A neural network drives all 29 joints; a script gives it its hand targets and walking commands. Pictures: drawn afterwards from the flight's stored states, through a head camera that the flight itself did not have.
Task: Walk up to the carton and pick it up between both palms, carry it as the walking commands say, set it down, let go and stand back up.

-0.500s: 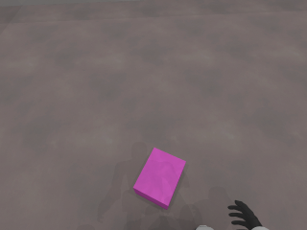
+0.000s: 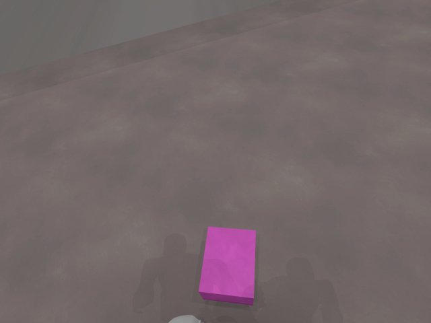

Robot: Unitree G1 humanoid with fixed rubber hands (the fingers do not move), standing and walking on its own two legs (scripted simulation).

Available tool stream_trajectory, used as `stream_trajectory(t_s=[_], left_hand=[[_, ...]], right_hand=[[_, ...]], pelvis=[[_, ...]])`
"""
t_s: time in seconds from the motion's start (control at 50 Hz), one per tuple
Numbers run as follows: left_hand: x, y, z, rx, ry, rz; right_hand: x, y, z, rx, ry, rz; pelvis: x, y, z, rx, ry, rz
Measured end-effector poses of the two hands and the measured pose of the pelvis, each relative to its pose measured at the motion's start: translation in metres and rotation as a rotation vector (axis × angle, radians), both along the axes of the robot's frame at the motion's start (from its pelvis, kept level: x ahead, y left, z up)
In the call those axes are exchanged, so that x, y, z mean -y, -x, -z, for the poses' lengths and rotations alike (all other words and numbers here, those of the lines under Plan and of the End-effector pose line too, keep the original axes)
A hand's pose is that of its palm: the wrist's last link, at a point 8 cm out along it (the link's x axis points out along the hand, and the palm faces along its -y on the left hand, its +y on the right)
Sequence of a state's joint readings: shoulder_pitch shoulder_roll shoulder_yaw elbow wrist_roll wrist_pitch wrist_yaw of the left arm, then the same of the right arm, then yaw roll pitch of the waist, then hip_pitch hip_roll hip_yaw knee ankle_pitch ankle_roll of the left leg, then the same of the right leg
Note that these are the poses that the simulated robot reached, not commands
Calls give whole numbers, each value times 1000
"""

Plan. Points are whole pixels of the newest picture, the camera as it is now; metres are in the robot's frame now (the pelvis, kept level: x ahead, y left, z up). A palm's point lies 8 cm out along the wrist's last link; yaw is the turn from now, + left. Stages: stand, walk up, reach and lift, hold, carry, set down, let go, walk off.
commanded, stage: walk up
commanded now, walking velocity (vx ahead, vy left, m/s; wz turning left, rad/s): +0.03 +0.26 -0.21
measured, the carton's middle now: (229, 264) +0.43 +0.02 -0.70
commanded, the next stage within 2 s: stand in 1.12 s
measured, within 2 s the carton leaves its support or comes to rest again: neither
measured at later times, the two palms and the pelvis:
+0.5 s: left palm out of the picture +0.11 +0.33 -0.13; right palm out of the picture +0.05 -0.19 -0.11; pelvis +0.00 +0.08 +0.00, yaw -6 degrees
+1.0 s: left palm out of the picture +0.07 +0.29 -0.14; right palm out of the picture -0.01 -0.17 -0.13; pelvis -0.01 +0.07 +0.00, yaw -6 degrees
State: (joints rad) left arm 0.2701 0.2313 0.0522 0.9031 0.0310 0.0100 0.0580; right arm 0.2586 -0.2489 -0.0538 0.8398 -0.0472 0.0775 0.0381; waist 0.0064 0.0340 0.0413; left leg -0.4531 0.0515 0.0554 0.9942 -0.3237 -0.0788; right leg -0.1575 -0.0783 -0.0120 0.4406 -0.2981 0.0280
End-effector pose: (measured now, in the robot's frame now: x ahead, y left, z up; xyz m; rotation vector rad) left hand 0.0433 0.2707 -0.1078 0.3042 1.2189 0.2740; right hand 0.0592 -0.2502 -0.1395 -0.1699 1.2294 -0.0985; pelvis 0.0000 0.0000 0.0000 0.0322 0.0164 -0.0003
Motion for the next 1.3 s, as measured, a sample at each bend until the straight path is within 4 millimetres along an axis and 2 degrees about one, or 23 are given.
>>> stream_trajectory(t_s=[0.08, 0.14, 0.18, 0.26, 0.34, 0.4, 0.5, 0.58, 0.64, 0.72, 0.82, 0.88, 1.0, 1.18, 1.3], left_hand=[[-29, 20, 6, -56, 29, -22], [-53, 25, 25, -81, 75, -31], [-67, 21, 38, -87, 97, -17], [-81, -2, 39, -56, 133, 16], [-84, -24, 34, -28, 156, 55], [-81, -39, 30, -10, 162, 87], [-64, -66, 21, 37, 159, 154], [-49, -77, 17, 87, 118, 193], [-38, -69, 10, 87, 96, 204], [-25, -64, 3, 90, 97, 192], [-15, -60, 13, 96, 139, 160], [-15, -50, 25, 60, 170, 141], [-15, -25, 34, -1, 207, 111], [-26, 15, 37, -107, 191, 75], [-27, 35, 36, -163, 183, 60]], right_hand=[[-29, -22, -7, 35, 13, -30], [-53, -35, -8, 78, 56, -42], [-66, -34, -10, 92, 89, -27], [-80, -19, -29, 83, 127, 10], [-78, -14, -44, 118, 164, 52], [-73, -9, -46, 133, 175, 82], [-57, 13, -33, 100, 167, 135], [-35, 28, -12, 75, 135, 165], [-31, 38, -2, 41, 99, 172], [-41, 48, 0, 4, 43, 173], [-55, 57, 0, -34, 32, 169], [-65, 58, -3, -29, 44, 174], [-79, 65, -10, -41, 46, 172], [-88, 78, -6, -84, 36, 190], [-95, 89, -1, -119, 17, 195]], pelvis=[[-30, -2, -1, 1, 3, 3], [-58, -7, 9, 3, 41, 3], [-70, -7, 14, 0, 53, 0], [-81, -3, 4, -2, 75, 22], [-87, -2, -2, -4, 83, 50], [-89, -2, -4, -7, 79, 71], [-82, 2, 0, -7, 63, 102], [-65, 7, 11, 0, 42, 120], [-59, 12, 10, 4, 43, 129], [-55, 11, 2, 9, 42, 126], [-56, 9, 1, 12, 61, 109], [-60, 9, 2, 21, 59, 103], [-65, 9, -2, 36, 44, 109], [-71, 11, -3, 42, 42, 111], [-71, 11, -4, 39, 41, 112]])
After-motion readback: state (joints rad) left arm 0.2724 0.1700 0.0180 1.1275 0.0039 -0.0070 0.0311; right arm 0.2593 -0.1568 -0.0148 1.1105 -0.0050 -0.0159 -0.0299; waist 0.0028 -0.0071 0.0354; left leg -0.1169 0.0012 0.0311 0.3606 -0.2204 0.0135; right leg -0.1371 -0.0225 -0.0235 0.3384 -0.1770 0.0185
